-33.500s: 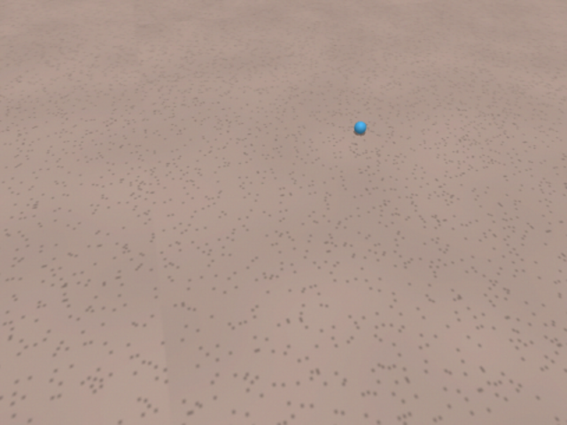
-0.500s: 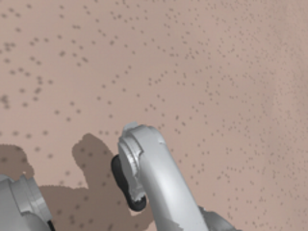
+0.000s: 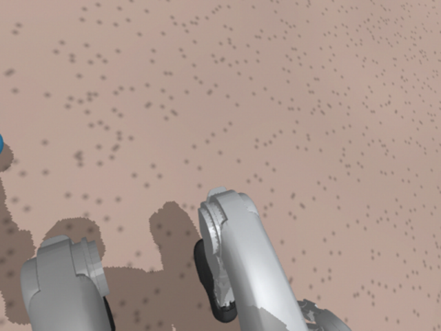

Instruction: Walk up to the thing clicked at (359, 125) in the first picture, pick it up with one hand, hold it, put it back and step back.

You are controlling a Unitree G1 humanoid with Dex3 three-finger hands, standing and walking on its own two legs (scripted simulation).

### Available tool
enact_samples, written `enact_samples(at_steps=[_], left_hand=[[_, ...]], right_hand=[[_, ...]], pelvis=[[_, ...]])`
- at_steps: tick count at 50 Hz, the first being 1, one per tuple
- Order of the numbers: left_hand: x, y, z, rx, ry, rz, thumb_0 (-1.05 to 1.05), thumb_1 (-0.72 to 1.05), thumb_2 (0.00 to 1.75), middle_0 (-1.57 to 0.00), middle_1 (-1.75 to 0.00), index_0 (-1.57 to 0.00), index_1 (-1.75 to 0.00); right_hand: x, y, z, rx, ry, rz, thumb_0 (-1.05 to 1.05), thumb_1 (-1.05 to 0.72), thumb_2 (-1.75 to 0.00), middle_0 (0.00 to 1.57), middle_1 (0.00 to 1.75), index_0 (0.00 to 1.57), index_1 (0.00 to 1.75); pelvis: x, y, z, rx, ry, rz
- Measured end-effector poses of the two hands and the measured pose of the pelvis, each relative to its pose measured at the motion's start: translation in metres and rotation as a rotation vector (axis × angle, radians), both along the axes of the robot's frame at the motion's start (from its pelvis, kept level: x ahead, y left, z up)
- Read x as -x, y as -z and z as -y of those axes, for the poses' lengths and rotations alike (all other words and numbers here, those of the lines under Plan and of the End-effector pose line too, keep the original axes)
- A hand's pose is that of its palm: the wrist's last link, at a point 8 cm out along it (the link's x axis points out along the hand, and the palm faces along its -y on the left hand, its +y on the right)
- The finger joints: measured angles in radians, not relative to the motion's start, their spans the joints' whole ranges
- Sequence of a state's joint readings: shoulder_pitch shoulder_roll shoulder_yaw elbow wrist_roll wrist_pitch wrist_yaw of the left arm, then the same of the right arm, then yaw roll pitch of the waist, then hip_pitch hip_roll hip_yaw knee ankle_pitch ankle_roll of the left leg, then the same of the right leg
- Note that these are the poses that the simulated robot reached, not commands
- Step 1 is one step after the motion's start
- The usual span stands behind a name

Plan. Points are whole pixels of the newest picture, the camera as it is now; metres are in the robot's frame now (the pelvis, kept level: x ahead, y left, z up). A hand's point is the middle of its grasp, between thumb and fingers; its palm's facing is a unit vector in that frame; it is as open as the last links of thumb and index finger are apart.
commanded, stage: settle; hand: left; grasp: from above
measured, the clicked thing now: out of the picture +0.50 +0.30 -0.22
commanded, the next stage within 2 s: lift in 0.34 s
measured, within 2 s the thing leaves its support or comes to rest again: neither
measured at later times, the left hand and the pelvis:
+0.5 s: hand out of the picture +0.47 +0.30 -0.12, palm faces -0.42 -0.06 -0.91, open 9.7 cm; pelvis -0.01 -0.01 +0.02, yaw +4 degrees
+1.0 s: hand out of the picture +0.41 +0.31 -0.01, palm faces -0.45 -0.10 -0.89, open 9.8 cm; pelvis -0.01 +0.00 +0.10, yaw +7 degrees
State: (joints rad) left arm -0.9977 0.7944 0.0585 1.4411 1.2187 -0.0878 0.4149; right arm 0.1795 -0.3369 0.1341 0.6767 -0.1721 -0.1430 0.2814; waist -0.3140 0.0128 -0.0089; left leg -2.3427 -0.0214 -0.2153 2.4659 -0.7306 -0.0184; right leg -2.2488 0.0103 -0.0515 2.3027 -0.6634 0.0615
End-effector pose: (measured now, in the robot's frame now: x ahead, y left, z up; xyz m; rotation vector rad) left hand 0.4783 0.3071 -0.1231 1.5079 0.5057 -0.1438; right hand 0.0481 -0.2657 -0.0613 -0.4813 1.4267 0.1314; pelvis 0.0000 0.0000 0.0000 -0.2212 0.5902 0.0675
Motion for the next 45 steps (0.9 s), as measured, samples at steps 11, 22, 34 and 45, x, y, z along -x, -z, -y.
enact_samples(at_steps=[11,22,34,45], left_hand=[[0.010,-0.034,0.010,0.028,0.035,-0.057,0.04,0.15,0.41,-0.94,-0.64,-0.64,-0.45],[0.007,-0.053,0.012,0.008,0.062,-0.021,0.03,0.16,0.41,-0.95,-0.63,-0.65,-0.43],[0.016,-0.082,0.006,0.029,0.015,-0.049,0.02,0.19,0.38,-0.94,-0.62,-0.64,-0.42],[0.047,-0.137,-0.006,0.031,0.019,-0.060,0.01,0.19,0.39,-0.93,-0.65,-0.63,-0.44]], right_hand=[[-0.015,0.007,0.007,0.007,0.015,0.073,0.00,-0.92,-0.90,0.20,0.30,0.20,0.30],[0.012,0.003,0.016,0.061,0.086,0.013,0.01,-0.92,-0.90,0.20,0.30,0.20,0.30],[0.019,-0.013,0.012,0.075,0.167,-0.006,0.01,-0.93,-0.90,0.20,0.30,0.20,0.30],[-0.019,-0.038,0.008,0.060,0.169,0.081,0.01,-0.93,-0.90,0.20,0.30,0.20,0.30]], pelvis=[[0.011,-0.007,0.007,-0.038,-0.021,0.021],[0.014,-0.012,0.010,-0.051,-0.025,0.008],[0.012,-0.035,0.007,-0.060,-0.035,-0.029],[0.012,-0.073,0.004,-0.075,-0.049,-0.034]])
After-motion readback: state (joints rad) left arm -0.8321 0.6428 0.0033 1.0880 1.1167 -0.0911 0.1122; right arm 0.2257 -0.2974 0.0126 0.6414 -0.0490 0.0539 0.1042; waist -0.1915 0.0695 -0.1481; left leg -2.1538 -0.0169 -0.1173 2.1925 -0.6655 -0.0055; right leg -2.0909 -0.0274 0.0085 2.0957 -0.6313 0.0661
